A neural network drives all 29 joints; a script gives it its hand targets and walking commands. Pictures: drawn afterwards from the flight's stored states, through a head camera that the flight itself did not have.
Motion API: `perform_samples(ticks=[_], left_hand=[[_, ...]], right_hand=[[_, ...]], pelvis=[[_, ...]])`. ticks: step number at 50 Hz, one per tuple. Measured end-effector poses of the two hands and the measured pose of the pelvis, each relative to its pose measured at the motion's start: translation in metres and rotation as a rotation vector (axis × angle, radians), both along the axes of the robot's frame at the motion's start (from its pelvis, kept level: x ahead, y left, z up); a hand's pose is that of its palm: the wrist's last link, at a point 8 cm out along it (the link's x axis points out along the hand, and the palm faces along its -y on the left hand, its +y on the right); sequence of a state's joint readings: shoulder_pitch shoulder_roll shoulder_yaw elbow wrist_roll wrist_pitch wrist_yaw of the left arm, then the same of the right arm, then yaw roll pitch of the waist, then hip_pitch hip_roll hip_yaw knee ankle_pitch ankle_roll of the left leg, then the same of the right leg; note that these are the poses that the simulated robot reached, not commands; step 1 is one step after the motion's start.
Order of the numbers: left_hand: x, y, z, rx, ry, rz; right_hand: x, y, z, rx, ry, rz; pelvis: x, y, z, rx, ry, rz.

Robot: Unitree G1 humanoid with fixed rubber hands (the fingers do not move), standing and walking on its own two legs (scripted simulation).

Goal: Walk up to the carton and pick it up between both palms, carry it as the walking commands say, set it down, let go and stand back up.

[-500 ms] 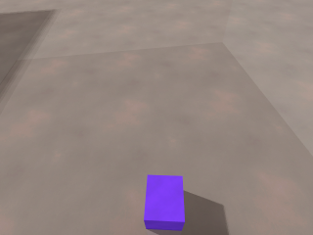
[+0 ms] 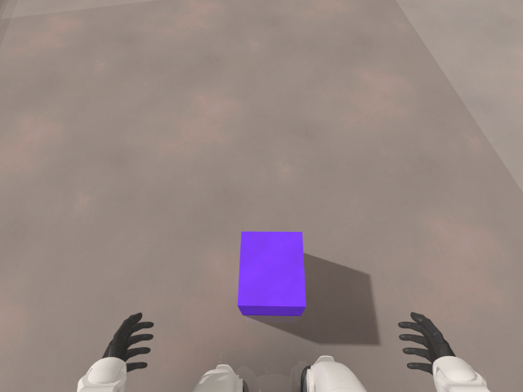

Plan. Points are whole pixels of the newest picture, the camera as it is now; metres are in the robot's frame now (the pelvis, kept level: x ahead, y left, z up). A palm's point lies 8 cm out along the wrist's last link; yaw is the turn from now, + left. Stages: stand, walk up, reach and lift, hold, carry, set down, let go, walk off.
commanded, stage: reach and lift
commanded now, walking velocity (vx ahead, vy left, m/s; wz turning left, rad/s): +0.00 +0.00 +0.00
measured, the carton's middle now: (271, 274) +0.45 +0.01 -0.65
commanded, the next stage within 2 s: none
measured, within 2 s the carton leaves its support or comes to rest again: neither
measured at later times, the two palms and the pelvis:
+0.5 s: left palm (144, 306) +0.26 +0.25 -0.16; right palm (397, 305) +0.27 -0.22 -0.17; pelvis -0.06 +0.00 -0.06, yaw +0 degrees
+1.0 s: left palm (180, 240) +0.41 +0.22 -0.22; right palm (363, 243) +0.41 -0.19 -0.22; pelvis -0.09 +0.01 -0.09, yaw +0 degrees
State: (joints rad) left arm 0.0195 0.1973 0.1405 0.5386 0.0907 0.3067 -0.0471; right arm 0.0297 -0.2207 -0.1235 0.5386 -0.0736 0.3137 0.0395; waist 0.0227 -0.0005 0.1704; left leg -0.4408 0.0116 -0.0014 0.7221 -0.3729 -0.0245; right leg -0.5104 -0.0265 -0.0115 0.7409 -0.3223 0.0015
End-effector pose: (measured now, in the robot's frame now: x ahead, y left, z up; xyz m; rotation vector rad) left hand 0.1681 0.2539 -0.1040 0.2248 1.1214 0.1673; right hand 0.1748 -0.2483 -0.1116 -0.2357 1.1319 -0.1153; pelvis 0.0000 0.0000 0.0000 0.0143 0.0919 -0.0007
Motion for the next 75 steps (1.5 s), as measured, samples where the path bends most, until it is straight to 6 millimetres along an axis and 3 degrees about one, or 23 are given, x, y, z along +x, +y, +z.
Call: perform_samples(ticks=[5,11,20,27,36,46,54,61,68,75], left_hand=[[0.005,-0.002,-0.017,-0.013,-0.015,0.000],[0.029,0.007,-0.032,-0.010,-0.071,-0.017],[0.075,0.005,-0.044,-0.040,-0.171,-0.032],[0.104,-0.009,-0.068,-0.078,-0.183,-0.021],[0.159,-0.019,-0.091,-0.086,-0.258,-0.019],[0.222,-0.032,-0.104,-0.102,-0.361,-0.024],[0.266,-0.041,-0.134,-0.128,-0.456,-0.015],[0.280,-0.048,-0.147,-0.141,-0.481,-0.025],[0.278,-0.040,-0.153,-0.133,-0.482,-0.015],[0.270,-0.034,-0.184,-0.130,-0.449,-0.003]], right_hand=[[0.006,0.001,-0.021,0.006,-0.025,-0.021],[0.032,0.005,-0.035,0.006,-0.096,-0.037],[0.071,0.023,-0.044,0.017,-0.173,-0.010],[0.105,0.031,-0.061,0.029,-0.202,-0.025],[0.162,0.040,-0.081,0.058,-0.289,-0.059],[0.214,0.052,-0.101,0.103,-0.382,-0.085],[0.250,0.062,-0.132,0.115,-0.470,-0.075],[0.266,0.068,-0.142,0.116,-0.496,-0.052],[0.272,0.070,-0.143,0.124,-0.505,-0.050],[0.268,0.077,-0.180,0.116,-0.468,-0.077]], pelvis=[[0.001,-0.003,-0.015,-0.001,0.085,0.005],[-0.009,-0.007,-0.035,0.005,0.175,0.007],[-0.040,-0.003,-0.053,-0.010,0.233,0.008],[-0.068,0.006,-0.067,-0.010,0.270,0.000],[-0.090,0.012,-0.087,-0.003,0.365,0.001],[-0.091,0.012,-0.092,-0.003,0.438,0.005],[-0.094,0.009,-0.096,-0.002,0.371,0.007],[-0.085,0.006,-0.104,-0.002,0.436,0.016],[-0.084,0.002,-0.108,0.002,0.429,0.011],[-0.093,0.001,-0.133,-0.004,0.432,0.018]])
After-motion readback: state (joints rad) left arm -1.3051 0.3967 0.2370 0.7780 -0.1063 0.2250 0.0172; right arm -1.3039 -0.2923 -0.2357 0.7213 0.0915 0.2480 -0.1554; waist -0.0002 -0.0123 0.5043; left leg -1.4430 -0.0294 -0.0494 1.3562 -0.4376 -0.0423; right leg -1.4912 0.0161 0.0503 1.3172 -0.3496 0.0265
